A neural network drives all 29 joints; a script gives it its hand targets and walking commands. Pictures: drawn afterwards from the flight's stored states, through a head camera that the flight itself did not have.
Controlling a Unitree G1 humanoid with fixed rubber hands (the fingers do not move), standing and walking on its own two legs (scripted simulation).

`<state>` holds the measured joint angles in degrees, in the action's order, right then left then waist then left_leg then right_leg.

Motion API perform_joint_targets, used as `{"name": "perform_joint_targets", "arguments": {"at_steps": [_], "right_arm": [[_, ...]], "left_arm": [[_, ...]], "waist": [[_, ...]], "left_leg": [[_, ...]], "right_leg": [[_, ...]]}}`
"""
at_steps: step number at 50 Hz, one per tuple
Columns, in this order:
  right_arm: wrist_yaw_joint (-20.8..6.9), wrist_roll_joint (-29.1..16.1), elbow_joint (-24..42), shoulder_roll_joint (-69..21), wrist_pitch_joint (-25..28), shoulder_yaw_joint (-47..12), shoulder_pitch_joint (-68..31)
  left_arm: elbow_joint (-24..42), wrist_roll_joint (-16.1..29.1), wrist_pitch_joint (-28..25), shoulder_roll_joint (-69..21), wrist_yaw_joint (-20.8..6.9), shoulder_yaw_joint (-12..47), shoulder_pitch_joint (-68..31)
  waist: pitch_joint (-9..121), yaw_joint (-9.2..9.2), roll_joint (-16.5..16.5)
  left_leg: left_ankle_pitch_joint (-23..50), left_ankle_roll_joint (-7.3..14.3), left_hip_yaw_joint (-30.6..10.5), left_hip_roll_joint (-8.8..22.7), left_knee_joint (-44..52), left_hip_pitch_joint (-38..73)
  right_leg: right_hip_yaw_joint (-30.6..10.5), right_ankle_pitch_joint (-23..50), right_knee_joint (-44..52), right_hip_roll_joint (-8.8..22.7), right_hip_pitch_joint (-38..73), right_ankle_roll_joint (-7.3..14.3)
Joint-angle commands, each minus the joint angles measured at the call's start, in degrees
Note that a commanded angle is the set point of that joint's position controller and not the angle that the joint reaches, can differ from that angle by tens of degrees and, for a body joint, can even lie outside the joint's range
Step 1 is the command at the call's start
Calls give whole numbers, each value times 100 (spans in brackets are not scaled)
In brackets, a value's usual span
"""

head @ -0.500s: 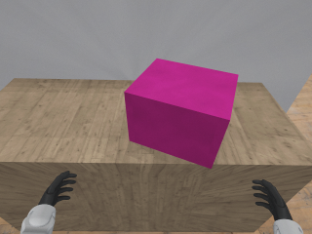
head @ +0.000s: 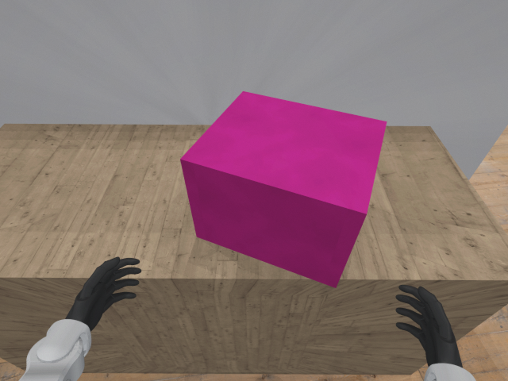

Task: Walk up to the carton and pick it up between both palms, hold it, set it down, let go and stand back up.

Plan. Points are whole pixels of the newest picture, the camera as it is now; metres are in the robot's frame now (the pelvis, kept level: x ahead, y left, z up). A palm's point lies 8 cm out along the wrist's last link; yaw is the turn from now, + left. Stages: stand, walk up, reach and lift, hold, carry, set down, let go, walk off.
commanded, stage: reach and lift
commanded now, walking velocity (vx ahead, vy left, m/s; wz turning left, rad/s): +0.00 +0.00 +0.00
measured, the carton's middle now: (286, 182) +0.50 -0.05 +0.03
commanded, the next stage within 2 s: none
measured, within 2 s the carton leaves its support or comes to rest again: neither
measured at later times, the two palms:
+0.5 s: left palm (113, 261) +0.29 +0.25 +0.05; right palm (414, 286) +0.24 -0.21 +0.05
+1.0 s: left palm (116, 230) +0.32 +0.24 +0.09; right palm (423, 241) +0.29 -0.22 +0.11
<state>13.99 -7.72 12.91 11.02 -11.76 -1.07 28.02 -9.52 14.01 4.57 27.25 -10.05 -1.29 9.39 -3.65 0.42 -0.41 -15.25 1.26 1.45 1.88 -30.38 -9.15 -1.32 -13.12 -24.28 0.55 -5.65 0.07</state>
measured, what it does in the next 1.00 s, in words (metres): stands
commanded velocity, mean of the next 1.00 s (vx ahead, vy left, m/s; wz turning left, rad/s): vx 0.00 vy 0.00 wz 0.00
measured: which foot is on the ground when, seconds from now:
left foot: down 0.00-1.00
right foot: down 0.00-1.00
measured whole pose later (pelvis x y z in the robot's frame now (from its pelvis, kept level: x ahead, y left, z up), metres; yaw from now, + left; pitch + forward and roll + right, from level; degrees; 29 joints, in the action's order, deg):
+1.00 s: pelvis +0.04 +0.00 +0.01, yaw +0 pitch -1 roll -2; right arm 16.1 -12.1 14.0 10.7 -17.6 3.8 6.0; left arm 4.3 15.1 15.2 31.1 -10.1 -2.0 -0.9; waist -4.5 -0.7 2.2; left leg -15.5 0.2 1.5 1.9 -26.0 -9.1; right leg -1.5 -12.2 -18.8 0.6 -5.3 -1.2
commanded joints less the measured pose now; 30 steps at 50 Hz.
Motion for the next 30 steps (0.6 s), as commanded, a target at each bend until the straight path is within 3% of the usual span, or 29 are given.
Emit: {"name": "perform_joint_targets", "arguments": {"at_steps": [1,5,10,13,16,22,30], "right_arm": [[256,-769,2051,95,-13,389,-357],[292,-825,2078,203,125,483,-152],[280,-966,1872,522,477,454,242],[269,-1066,1814,658,799,406,313],[232,-1080,1662,803,1034,476,314],[189,-1056,1534,879,1357,535,170],[192,-1066,1070,947,1222,667,-335]], "left_arm": [[1618,928,-128,1980,-85,-731,-455],[1953,904,-89,1957,-96,-804,-155],[2396,688,-50,1922,-129,-1137,376],[2812,541,-20,1837,-101,-1258,603],[2977,473,64,1767,-65,-1359,662],[3093,541,172,1691,21,-1372,512],[3090,619,359,1748,68,-1290,-54]], "waist": [[-111,268,-119],[146,212,-167],[710,321,-353],[1069,350,-513],[1176,328,-646],[1241,222,-610],[1254,-14,-651]], "left_leg": [[-649,62,-93,56,1272,323],[593,-139,-121,46,1070,625],[2818,-426,-62,-136,658,1411],[3703,-567,-76,-232,531,1704],[4116,-668,-119,-274,539,1850],[4042,-666,-119,-387,586,1810],[4153,-673,-104,-309,568,1988]], "right_leg": [[-232,-826,848,271,-298,234],[-166,400,727,137,-114,244],[-166,2487,600,57,94,122],[-156,3485,552,18,327,26],[-121,3901,569,-16,452,-11],[-75,4289,584,18,579,-55],[-39,4157,667,-36,509,-28]]}}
